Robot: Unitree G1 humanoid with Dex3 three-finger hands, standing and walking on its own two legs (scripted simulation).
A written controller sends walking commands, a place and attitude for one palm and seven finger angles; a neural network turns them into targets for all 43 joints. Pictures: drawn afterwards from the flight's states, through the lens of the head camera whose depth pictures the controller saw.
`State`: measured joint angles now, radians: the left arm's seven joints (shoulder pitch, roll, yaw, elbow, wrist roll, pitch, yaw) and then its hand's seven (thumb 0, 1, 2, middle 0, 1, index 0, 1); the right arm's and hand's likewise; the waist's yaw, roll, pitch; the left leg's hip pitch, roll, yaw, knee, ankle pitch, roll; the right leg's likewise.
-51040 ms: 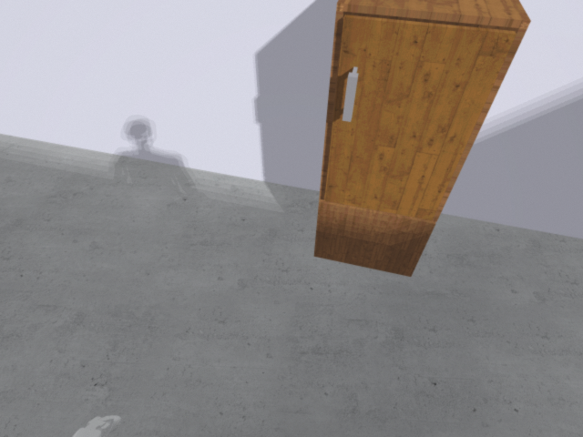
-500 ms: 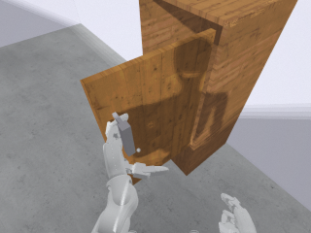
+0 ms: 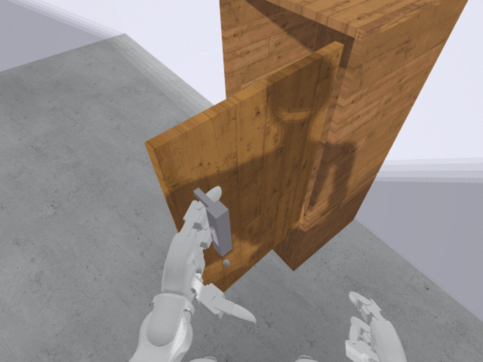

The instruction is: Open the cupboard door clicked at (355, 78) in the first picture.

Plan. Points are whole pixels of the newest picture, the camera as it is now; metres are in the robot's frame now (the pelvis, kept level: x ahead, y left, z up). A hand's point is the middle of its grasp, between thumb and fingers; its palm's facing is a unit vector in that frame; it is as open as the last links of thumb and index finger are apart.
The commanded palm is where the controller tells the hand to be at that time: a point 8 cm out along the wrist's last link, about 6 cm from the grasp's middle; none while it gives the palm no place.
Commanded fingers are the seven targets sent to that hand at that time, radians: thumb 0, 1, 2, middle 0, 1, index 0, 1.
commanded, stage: slide the hand sideways off the handle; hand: left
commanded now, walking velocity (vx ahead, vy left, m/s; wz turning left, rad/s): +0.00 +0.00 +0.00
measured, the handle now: (212, 222) +0.32 +0.07 +0.07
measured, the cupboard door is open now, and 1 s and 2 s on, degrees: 94 93 93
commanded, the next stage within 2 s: draw the hand back to the body in 0.84 s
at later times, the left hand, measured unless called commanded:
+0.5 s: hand (190, 293) +0.21 +0.09 +0.07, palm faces -0.03 -1.00 -0.03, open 16.2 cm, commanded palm +0.17 +0.15 +0.07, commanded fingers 0.00 -0.50 0.30 -0.15 -0.30 -0.15 -0.30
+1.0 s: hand (160, 310) +0.18 +0.12 +0.07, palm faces -0.05 -1.00 -0.01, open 16.3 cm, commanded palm +0.15 +0.18 +0.08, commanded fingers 0.00 -0.50 0.30 -0.15 -0.30 -0.15 -0.30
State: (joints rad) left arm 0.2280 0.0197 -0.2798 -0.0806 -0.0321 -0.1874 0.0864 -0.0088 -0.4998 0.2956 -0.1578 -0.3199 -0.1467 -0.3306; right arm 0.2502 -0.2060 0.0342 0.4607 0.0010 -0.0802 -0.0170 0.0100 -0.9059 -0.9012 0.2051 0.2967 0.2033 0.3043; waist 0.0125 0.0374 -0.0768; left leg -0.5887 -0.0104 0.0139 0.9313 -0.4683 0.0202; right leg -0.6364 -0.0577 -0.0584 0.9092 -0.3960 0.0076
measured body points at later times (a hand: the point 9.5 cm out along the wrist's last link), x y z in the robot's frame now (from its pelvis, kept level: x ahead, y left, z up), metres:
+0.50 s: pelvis +0.02 -0.02 -0.01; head +0.06 -0.03 +0.44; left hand +0.20 +0.14 +0.08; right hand +0.20 -0.24 -0.08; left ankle +0.00 +0.10 -0.69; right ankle +0.04 -0.13 -0.69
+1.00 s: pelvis +0.00 -0.01 -0.02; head +0.04 -0.02 +0.43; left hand +0.18 +0.18 +0.07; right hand +0.20 -0.23 -0.08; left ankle +0.00 +0.10 -0.69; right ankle +0.04 -0.13 -0.69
